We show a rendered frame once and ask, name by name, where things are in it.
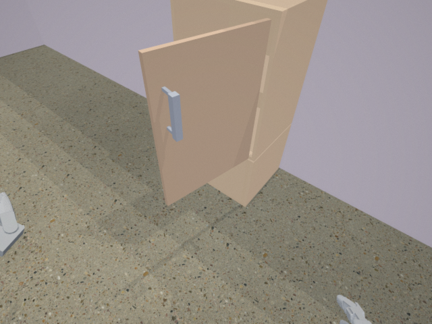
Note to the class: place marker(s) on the left robot hand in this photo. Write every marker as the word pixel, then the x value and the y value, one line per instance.
pixel 10 230

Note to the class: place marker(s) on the handle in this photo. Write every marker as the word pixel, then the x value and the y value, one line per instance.
pixel 175 114

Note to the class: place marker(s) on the right robot hand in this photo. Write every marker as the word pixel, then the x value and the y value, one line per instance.
pixel 354 312

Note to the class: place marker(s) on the cupboard door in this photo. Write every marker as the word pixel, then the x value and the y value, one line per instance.
pixel 218 77

